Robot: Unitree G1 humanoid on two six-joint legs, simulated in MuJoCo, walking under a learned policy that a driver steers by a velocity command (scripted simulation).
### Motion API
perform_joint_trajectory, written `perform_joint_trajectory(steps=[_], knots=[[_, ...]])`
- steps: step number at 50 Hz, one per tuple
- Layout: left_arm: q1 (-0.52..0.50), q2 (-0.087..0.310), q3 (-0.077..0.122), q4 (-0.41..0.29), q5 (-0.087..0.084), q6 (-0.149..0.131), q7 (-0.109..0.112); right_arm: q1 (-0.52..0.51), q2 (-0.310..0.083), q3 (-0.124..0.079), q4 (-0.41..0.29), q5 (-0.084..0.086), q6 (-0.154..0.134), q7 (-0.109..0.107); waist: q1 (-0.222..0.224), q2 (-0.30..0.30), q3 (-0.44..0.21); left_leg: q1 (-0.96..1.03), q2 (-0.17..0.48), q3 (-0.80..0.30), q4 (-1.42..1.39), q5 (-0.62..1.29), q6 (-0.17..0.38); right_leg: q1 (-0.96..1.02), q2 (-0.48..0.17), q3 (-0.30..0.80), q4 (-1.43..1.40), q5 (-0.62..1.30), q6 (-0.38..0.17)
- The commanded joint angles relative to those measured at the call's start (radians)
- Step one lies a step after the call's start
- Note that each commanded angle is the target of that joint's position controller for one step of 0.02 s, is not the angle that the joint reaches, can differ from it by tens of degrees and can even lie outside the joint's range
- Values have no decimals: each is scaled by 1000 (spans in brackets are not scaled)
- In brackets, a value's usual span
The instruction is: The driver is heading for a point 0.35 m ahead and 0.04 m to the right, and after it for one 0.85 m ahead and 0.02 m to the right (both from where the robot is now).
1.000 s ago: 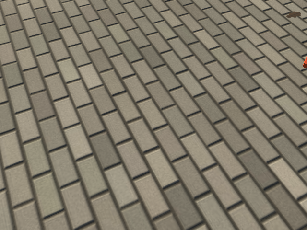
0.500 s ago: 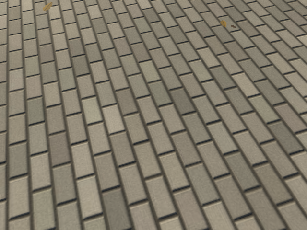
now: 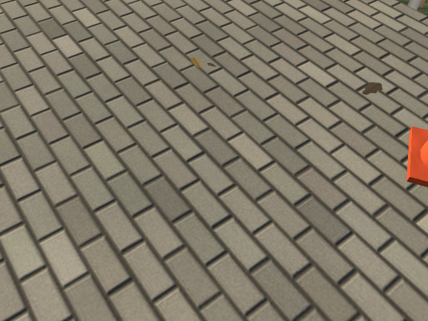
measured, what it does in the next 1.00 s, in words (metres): walks ahead: right foot, then left foot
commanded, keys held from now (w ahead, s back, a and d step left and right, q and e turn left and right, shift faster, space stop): w+e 0.22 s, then e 0.08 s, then q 0.70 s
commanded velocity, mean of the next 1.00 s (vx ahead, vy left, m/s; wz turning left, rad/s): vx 0.22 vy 0.00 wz -0.02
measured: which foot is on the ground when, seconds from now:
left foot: down 0.00-0.28, up 0.30-0.82, down 0.84-1.00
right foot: up 0.00-0.28, down 0.30-0.84, up 0.86-1.00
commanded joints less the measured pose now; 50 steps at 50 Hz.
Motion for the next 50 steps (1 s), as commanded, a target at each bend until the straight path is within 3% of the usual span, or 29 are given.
perform_joint_trajectory(steps=[1, 6, 10, 12, 13, 14, 15, 16, 17, 18, 19, 20, 21, 24, 27, 29, 33, 37, 39, 40, 41, 42, 43, 44, 45, 46, 47, 48, 50], knots=[[-36, 15, -1, -99, 6, -6, -10, -28, -139, -36, -40, 3, -20, -4, 3, 141, 19, 89, 287, -186, -202, 199, 176, -163, -65, 37, -73, 94, 20], [-169, -3, -16, -137, 5, -20, -39, -3, -185, -44, -5, 11, -9, -9, -40, 110, 39, 109, 264, -17, -203, 277, 142, -94, -46, -26, -345, 323, -1], [-260, 13, -13, -187, 2, -18, -59, 47, -221, -55, 29, 30, 10, -10, -52, 111, 62, 210, 301, 39, -161, 348, 110, -79, -24, -71, -455, 267, -47], [-235, 44, 3, -197, 11, -13, -64, 39, -249, -62, 29, 36, 26, -16, -15, 134, 33, 248, 299, 83, -36, 668, 85, 8, 32, -123, -484, 168, -84], [-153, 77, 22, -182, 19, -11, -63, 33, -262, -66, 25, 38, 35, -23, 35, 145, -22, 244, 283, 105, 108, 851, 67, 124, 80, -154, -502, 146, -107], [6, 126, 51, -141, 21, -10, -54, 24, -248, -60, 17, 41, 40, -29, 121, 123, -106, 163, 244, 132, 318, 865, 30, 351, 122, -157, -574, 251, -141], [130, 203, 78, -117, 20, 1, -31, 53, -203, -41, -4, 14, 33, -30, 164, 4, -201, -86, 187, 134, 625, 494, -29, 655, 6, 18, -573, 506, -196], [53, 293, 73, -155, 36, -6, -24, 192, -78, 9, -46, -24, 12, -8, 25, -250, -362, -490, 3, 37, 996, -482, -85, 979, -323, 568, -597, 705, -417], [80, 187, 49, -183, 35, -9, -26, 133, -192, -10, 0, 4, 1, 2, 128, -58, -505, -463, 43, -151, 1068, -468, -71, 948, -345, 585, -648, 723, -413], [43, 127, 25, -157, 38, -14, -31, 48, -207, -16, -18, 41, 5, 5, 122, -27, -361, -508, 89, -133, 1037, -391, -61, 843, -306, 394, -649, 828, -370], [2, 94, 15, -137, 23, -20, -32, 24, -179, -7, -17, 35, 9, -4, 86, 35, -244, -510, 129, -113, 944, -329, -60, 703, -248, 283, -666, 818, -320], [-48, 70, 7, -131, 23, -23, -30, 13, -173, -7, -5, 23, 18, -13, 57, 36, -182, -470, 152, -111, 878, -288, -67, 586, -217, 224, -699, 789, -293], [-85, 61, 1, -127, 36, -26, -29, 44, -172, -9, 9, 26, 37, -16, 18, 12, -161, -370, 164, -117, 849, -255, -71, 467, -195, 167, -742, 793, -282], [-154, 43, -5, -89, 59, -51, -28, 121, -124, -5, 50, 21, 78, -30, -37, -9, -139, -225, 143, -114, 739, -143, -106, 301, -167, 27, -816, 826, -283], [-183, 44, -4, -49, 62, -53, -12, 66, -104, -1, 40, 12, 86, -37, -25, -29, -110, -214, 144, -122, 555, -12, -111, 306, -142, -65, -841, 741, -248], [-168, 75, 7, -27, 60, -39, 3, 3, -115, -4, 15, 17, 87, -31, 7, -31, -90, -245, 139, -105, 496, 33, -106, 350, -158, -71, -859, 652, -247], [-144, 92, 17, 9, 46, 0, 18, -66, -131, -16, -35, 20, 106, -21, 38, -17, -47, -324, 142, -94, 456, -54, -92, 442, -224, -36, -860, 486, -265], [-142, 104, 27, 20, 29, 30, 25, -93, -118, -21, -72, 20, 121, -2, 45, -24, -41, -338, 120, -55, 401, -168, -71, 527, -265, -27, -787, 525, -255], [-150, 115, 33, 22, 17, 41, 31, -80, -109, -23, -79, 26, 119, 10, 32, -31, -58, -285, 91, -17, 300, -144, -49, 558, -261, -47, -715, 610, -224], [-157, 116, 35, 24, 8, 45, 36, -56, -107, -26, -75, 27, 115, 16, 13, -30, -69, -223, 69, 6, 203, -67, -29, 551, -242, -75, -658, 631, -193], [-130, 107, 35, 38, 1, 45, 38, -25, -129, -35, -71, 24, 110, 16, -4, -7, -85, -127, 53, -9, 81, 100, 1, 518, -198, -119, -572, 595, -135], [-109, 83, 30, 32, 22, 35, 36, 19, -223, -64, -72, 19, 107, 2, -2, 133, -129, 49, 149, -172, 44, 465, 61, 376, -108, -192, -378, 425, -51], [-157, 28, 11, -18, 68, 22, 29, 49, -334, -87, -86, 2, 106, -13, 3, 387, -145, 241, 390, -515, 78, 944, 262, 34, 75, -215, -102, -244, 49], [-205, 47, 14, -21, 60, 15, 21, 84, -265, -68, -90, -10, 95, -9, -56, 267, -250, 281, 431, -545, 71, 931, 363, -36, 94, -29, 63, -410, 53], [-217, 72, 22, -20, 30, 14, 14, 41, -244, -63, -97, -6, 84, -7, -40, 197, -209, 267, 377, -459, 70, 858, 326, -77, 67, 8, 114, -352, 46], [-214, 69, 24, -9, 21, 16, 19, -11, -226, -63, -102, 10, 79, -12, -16, 147, -171, 247, 318, -398, 71, 760, 267, -109, 49, 12, 88, -275, 42], [-220, 78, 28, -4, 27, 19, 27, -47, -206, -57, -110, 27, 82, -18, -6, 121, -145, 222, 296, -378, 63, 700, 234, -119, 36, 17, 43, -216, 47], [-219, 82, 31, -3, 29, 23, 32, -67, -199, -52, -116, 32, 89, -26, 11, 135, -139, 177, 271, -358, 51, 678, 220, -73, 36, 18, 12, -172, 56], [-196, 58, 26, 1, 23, 26, 31, -71, -213, -57, -125, 23, 101, -33, 24, 163, -146, 148, 242, -345, 41, 672, 216, -21, 63, 5, -55, -116, 74]])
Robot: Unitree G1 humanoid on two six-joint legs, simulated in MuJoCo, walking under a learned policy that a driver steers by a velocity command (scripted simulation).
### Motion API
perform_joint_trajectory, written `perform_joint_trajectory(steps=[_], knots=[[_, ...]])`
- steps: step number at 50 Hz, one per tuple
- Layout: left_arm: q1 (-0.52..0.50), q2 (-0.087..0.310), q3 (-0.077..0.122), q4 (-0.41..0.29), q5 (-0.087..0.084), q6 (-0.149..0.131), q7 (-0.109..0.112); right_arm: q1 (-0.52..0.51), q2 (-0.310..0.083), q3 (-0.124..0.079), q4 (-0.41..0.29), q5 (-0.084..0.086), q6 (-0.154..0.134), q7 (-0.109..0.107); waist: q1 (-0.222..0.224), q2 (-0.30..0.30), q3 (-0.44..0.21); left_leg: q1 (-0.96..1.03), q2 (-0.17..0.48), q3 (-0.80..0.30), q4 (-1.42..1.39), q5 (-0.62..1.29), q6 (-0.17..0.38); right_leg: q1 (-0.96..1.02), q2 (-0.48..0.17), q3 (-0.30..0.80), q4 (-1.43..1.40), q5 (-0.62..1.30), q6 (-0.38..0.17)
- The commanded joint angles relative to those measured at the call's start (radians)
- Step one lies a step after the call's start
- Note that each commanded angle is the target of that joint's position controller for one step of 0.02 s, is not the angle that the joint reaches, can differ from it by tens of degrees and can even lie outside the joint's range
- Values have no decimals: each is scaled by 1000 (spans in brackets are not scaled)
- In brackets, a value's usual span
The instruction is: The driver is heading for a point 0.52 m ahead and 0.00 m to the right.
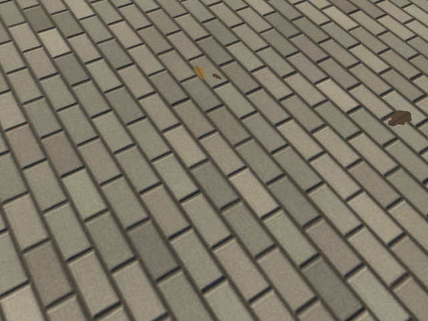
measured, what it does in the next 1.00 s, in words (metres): walks ahead: right foot, then left foot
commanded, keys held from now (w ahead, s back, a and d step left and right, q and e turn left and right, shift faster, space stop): q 0.28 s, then no key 0.10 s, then w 0.26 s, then w+e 0.36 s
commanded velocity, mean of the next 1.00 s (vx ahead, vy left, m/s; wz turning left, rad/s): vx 0.21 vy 0.00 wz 0.18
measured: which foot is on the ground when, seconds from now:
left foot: down 0.00-0.30, up 0.32-0.66, down 0.68-1.00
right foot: up 0.00-0.28, down 0.30-0.68, up 0.70-1.00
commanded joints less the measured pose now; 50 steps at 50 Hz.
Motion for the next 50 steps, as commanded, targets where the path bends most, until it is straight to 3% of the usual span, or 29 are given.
perform_joint_trajectory(steps=[1, 5, 11, 14, 15, 16, 17, 18, 19, 20, 21, 23, 25, 29, 31, 33, 34, 35, 36, 37, 38, 40, 44, 47, 50], knots=[[5, 64, 16, -61, -7, -11, 6, -5, -172, -48, -72, 0, 0, -18, 15, 138, -200, 266, 236, -244, -72, 678, 189, -81, -3, 42, -74, 69, 27], [-14, 58, 13, -62, -6, -9, 5, -14, -192, -55, -80, 1, 14, -27, 4, 157, -191, 201, 216, -278, -72, 548, 178, 2, 11, 54, -230, 120, 44], [-10, 76, 20, -66, -12, -27, -12, -54, -186, -52, -94, 0, 28, -20, -4, 204, -163, 143, 194, -404, -54, 382, 160, 111, 32, 69, -416, 119, 19], [72, 86, 31, -41, -11, -45, -23, -96, -168, -44, -108, 15, 37, -26, 47, 197, -160, 101, 134, -430, 8, 268, 95, 271, 22, 48, -704, 319, -19], [99, 134, 42, -38, 2, -46, -20, -62, -129, -32, -107, 5, 36, -28, 33, 115, -183, 25, 82, -372, 98, 90, 43, 380, -107, 141, -742, 409, -63], [58, 215, 53, -53, 20, -37, -13, 10, -79, -19, -110, -8, 29, -26, -38, -158, -163, -152, -88, -190, 292, -294, -22, 448, -307, 378, -756, 644, -189], [75, 183, 45, -56, 46, -40, -18, 3, -152, -40, -112, -16, 19, -28, -3, -216, -154, -223, -91, -147, 523, -480, -71, 380, -426, 528, -779, 692, -342], [39, 138, 29, -69, 37, -46, -18, 18, -204, -59, -91, -10, 18, -28, -12, -135, -130, -226, -56, -166, 654, -425, -88, 350, -397, 464, -775, 643, -355], [-3, 105, 21, -71, 21, -46, -17, 22, -201, -64, -69, -6, 24, -30, -24, -99, -105, -228, -47, -159, 697, -360, -102, 335, -325, 361, -762, 585, -309], [0, 89, 14, -66, 4, -45, -14, 30, -173, -58, -55, -8, 32, -33, -19, -86, -108, -248, -36, -147, 698, -293, -112, 358, -273, 307, -776, 413, -269], [22, 78, 7, -52, -7, -45, -10, 19, -138, -46, -55, -9, 34, -30, -1, -100, -97, -269, -28, -138, 684, -235, -120, 373, -247, 292, -802, 261, -259], [88, 87, 6, -24, -11, -41, -2, -22, -93, -25, -69, -1, 21, -16, 37, -156, -74, -288, -16, -70, 575, -187, -126, 406, -212, 276, -866, 43, -253], [124, 110, 9, -14, -7, -44, 3, -72, -86, -15, -80, 1, 1, -8, 69, -161, -62, -272, 16, -16, 448, -186, -125, 437, -225, 281, -891, 22, -259], [162, 163, 22, 3, -18, -51, -4, -96, -60, 3, -74, 0, -37, 3, 86, -153, -45, -93, 29, 51, 183, -201, -94, 363, -236, 240, -898, 86, -268], [165, 172, 23, 10, -30, -50, -13, -49, -71, -1, -49, 7, -50, 9, 57, -134, -38, 26, 15, 77, 42, -108, -63, 300, -237, 229, -886, 85, -273], [167, 141, 10, 16, -36, -48, -21, 40, -72, -7, -5, 8, -57, 7, 4, -96, -45, 230, 0, 90, -103, -2, -26, 186, -209, 213, -826, 91, -246], [152, 87, -9, 12, -28, -55, -27, 126, -88, -15, 16, 11, -58, -1, -43, -71, -83, 390, 53, 30, -112, -6, -7, 85, -173, 189, -743, 84, -204], [103, -9, -39, -13, -10, -66, -40, 252, -137, -26, 34, 1, -57, -13, -99, 86, -142, 554, 237, -190, -162, -82, 37, -69, -72, 85, -461, 30, -133], [67, 4, -35, -72, -30, -86, -34, 289, -257, -59, 47, -15, -59, -3, -103, 289, -108, 516, 432, -491, -263, -297, 167, -269, 1, -8, -256, -90, -103], [59, 97, -9, -64, -47, -93, -30, 257, -184, -43, 41, -21, -76, 1, -100, 187, -33, 453, 440, -513, -295, -405, 208, -330, -58, 78, -86, -82, -109], [92, 115, 1, -48, -57, -93, -36, 209, -120, -24, 36, -18, -91, 3, -68, 190, 13, 439, 390, -434, -304, -398, 173, -369, -71, 116, -35, 10, -123], [117, 101, 5, -23, -41, -87, -40, 142, -81, -13, 32, -9, -103, 8, -35, 172, 46, 419, 333, -270, -330, -191, 124, -390, -93, 124, -18, 150, -117], [101, 34, -9, -28, -32, -78, -54, 128, -71, -12, 38, -30, -112, 4, -25, 126, 27, 327, 265, -18, -347, 177, 99, -318, -91, 87, -71, 352, -62], [23, 9, -24, -72, -23, -74, -66, 124, -90, -15, 50, -24, -113, -1, -40, 114, 50, 246, 238, 100, -373, 230, 93, -225, -90, 20, -260, 489, -44], [-75, -14, -40, -126, -20, -77, -86, 178, -118, -21, 80, -12, -109, -6, -70, 90, 80, 257, 267, 153, -380, 267, 92, -173, -83, -38, -395, 530, -71]])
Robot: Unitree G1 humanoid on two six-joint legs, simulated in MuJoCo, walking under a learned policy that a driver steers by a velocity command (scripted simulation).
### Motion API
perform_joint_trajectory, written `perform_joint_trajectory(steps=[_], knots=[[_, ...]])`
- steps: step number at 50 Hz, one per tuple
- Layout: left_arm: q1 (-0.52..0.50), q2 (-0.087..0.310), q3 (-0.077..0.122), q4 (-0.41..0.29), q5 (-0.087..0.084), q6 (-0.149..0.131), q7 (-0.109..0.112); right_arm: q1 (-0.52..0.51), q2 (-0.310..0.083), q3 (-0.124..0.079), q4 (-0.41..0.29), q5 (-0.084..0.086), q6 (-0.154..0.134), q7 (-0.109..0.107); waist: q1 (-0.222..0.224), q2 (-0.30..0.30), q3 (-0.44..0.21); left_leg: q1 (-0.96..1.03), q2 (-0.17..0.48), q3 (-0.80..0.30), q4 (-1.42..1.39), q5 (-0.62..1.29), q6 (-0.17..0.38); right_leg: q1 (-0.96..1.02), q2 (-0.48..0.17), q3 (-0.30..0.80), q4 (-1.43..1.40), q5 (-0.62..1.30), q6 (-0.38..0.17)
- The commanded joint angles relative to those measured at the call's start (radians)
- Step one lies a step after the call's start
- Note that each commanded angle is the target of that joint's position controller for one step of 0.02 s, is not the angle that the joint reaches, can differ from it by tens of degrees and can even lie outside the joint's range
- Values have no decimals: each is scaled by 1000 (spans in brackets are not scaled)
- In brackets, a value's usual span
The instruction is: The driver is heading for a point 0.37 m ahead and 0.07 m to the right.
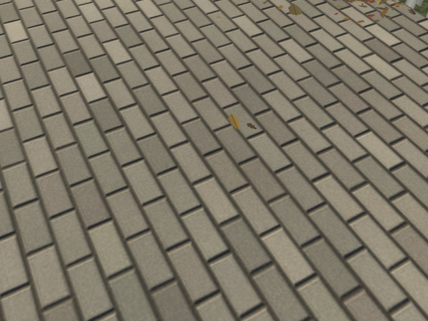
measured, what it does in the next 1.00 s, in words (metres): walks ahead: right foot, then left foot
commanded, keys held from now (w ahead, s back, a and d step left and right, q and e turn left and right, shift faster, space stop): w+e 0.22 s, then no key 0.78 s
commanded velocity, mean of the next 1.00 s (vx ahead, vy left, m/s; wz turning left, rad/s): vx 0.21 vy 0.00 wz -0.23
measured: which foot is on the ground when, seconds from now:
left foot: down 0.00-0.16, up 0.18-0.58, down 0.60-1.00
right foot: up 0.00-0.12, down 0.14-0.62, up 0.64-0.82, down 0.84-1.00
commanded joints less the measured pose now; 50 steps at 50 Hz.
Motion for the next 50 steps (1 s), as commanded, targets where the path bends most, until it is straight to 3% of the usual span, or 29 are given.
perform_joint_trajectory(steps=[1, 3, 5, 6, 7, 8, 9, 10, 11, 12, 13, 14, 18, 22, 25, 27, 29, 30, 31, 32, 33, 34, 36, 38, 41, 43, 44, 46, 50], knots=[[-186, 14, -12, -143, 0, -19, -23, -8, -176, -42, -41, 14, -9, -7, -19, 106, 122, -113, 271, -24, -78, 400, 125, 17, 9, -56, -115, 40, -27], [-191, 36, -5, -166, -3, -19, -35, -9, -193, -47, -35, 19, 4, -9, 6, 115, 99, -35, 292, 5, -1, 621, 110, 40, 36, -86, -152, -29, -66], [-121, 79, 17, -170, -4, -12, -37, -17, -226, -55, -41, 19, 22, -18, 64, 158, 8, 20, 297, 31, 169, 1015, 88, 166, 102, -140, -139, -127, -112], [-4, 121, 41, -146, -7, -7, -33, -22, -237, -57, -45, 17, 33, -23, 130, 167, -69, 2, 287, 43, 334, 1123, 73, 316, 142, -156, -141, -152, -139], [150, 174, 72, -110, -9, 1, -18, -29, -235, -54, -53, 19, 36, -28, 216, 140, -151, -126, 255, 60, 557, 1068, 41, 573, 163, -130, -188, -115, -178], [271, 251, 94, -86, -11, 17, 8, 11, -175, -30, -77, -6, 24, -27, 230, -34, -252, -399, 188, 48, 882, 503, 4, 884, -10, 151, -197, -132, -237], [218, 302, 94, -120, -12, 7, 8, 87, -61, 9, -123, -3, -8, -7, 122, -226, -410, -761, -32, -111, 1237, -265, -47, 1142, -259, 768, -372, -394, -454], [222, 213, 71, -125, -3, -2, 5, -44, -178, -16, -137, 29, -45, 8, 202, -78, -398, -849, 16, -281, 1277, -227, -20, 1100, -249, 779, -480, -460, -402], [190, 179, 60, -117, 5, -13, 6, -126, -189, -18, -173, 58, -60, 14, 186, -40, -239, -887, 55, -260, 1228, -147, 3, 963, -216, 629, -494, -409, -353], [109, 159, 51, -125, 9, -21, 6, -133, -171, -13, -169, 46, -64, 6, 122, 66, -121, -845, 101, -244, 1132, -79, 2, 777, -178, 498, -496, -198, -320], [41, 124, 42, -139, 17, -25, 9, -121, -178, -22, -152, 21, -55, -3, 83, 69, -80, -775, 135, -234, 1061, -50, -11, 653, -143, 383, -486, 29, -301], [8, 114, 36, -154, 31, -26, 13, -91, -182, -26, -142, 12, -39, -3, 54, 39, -66, -696, 147, -230, 1052, -43, -23, 557, -121, 313, -493, 208, -300], [3, 131, 37, -115, 27, -37, 24, -63, -130, -15, -138, -11, 5, -13, 25, 15, -66, -625, 126, -178, 884, 54, -85, 413, -72, 135, -506, 547, -294], [22, 120, 29, -80, 19, -13, 43, -177, -93, 1, -162, -8, 5, -7, 74, -12, -91, -584, 96, -159, 595, 314, -87, 442, -9, 48, -481, 483, -224], [61, 126, 26, -46, 22, 3, 49, -240, -104, -1, -176, 4, -3, 8, 110, -19, -98, -564, 78, -177, 466, 392, -73, 519, -51, 93, -457, 387, -213], [61, 121, 21, -30, 23, 10, 48, -258, -125, -8, -185, -2, -7, 15, 111, -26, -88, -572, 70, -188, 412, 325, -49, 574, -83, 137, -406, 374, -212], [47, 111, 16, -18, 18, 16, 49, -231, -140, -17, -180, -13, -12, 19, 81, -28, -89, -525, 54, -182, 328, 290, -13, 605, -88, 172, -323, 357, -188], [44, 99, 10, -12, 15, 17, 50, -189, -144, -20, -167, -21, -17, 17, 52, -13, -98, -432, 55, -180, 235, 435, 12, 592, -54, 163, -263, 329, -155], [72, 81, 3, -18, 33, 9, 50, -163, -190, -27, -168, -32, -21, 9, 62, 46, -155, -282, 141, -261, 255, 820, 50, 540, 11, 137, -176, 227, -108], [210, 43, -8, 2, 45, 0, 48, -160, -212, -27, -175, -42, -14, 4, 123, 191, -261, -51, 294, -405, 334, 1093, 187, 392, 83, 116, -49, -107, -47], [212, 55, -11, 25, 36, 7, 49, -130, -109, -7, -163, -31, 5, 4, 74, 239, -329, -18, 364, -495, 310, 1046, 274, 352, 108, 88, 43, -483, 0], [147, 88, -3, 9, 22, 26, 49, -126, -61, 13, -148, -16, 17, 10, 59, 231, -287, -65, 369, -543, 257, 841, 277, 307, 91, 85, 91, -669, 22], [82, 89, 6, 3, 16, 73, 61, -185, -98, 7, -143, -8, 36, 17, 61, 162, -179, -196, 336, -538, 171, 432, 226, 273, 59, 77, 120, -640, 50], [106, 69, 7, 24, 17, 99, 68, -292, -132, -3, -156, -14, 50, 14, 102, 185, -108, -363, 266, -451, 111, 182, 164, 369, 37, 54, -22, -523, 58], [168, 34, 3, 82, 34, 92, 62, -299, -104, 2, -137, -7, 65, 6, 123, 187, -112, -467, 159, -304, 127, -22, 91, 561, 78, -22, -262, -211, 31], [114, 79, 6, 54, 50, 87, 66, -252, -83, 10, -110, -15, 59, 7, 84, 117, -66, -487, 113, -264, 160, -177, 19, 519, -3, 66, -333, -239, -17], [97, 106, 13, 71, 38, 82, 67, -253, -77, 8, -118, -15, 59, 7, 48, 1, -21, -399, 62, -201, 188, -110, -9, 359, 4, 77, -346, -437, -52], [49, 53, -1, 70, 40, 55, 69, -273, -74, 7, -109, -15, 52, 0, 48, -13, -15, -296, 61, -195, 266, 50, -5, 294, 6, 79, -387, -436, -39], [90, 64, 0, 105, 30, 21, 69, -246, -73, 1, -72, -3, 51, -7, 61, 12, -59, -271, 64, -190, 316, 303, 19, 384, 16, 59, -342, -199, -14]])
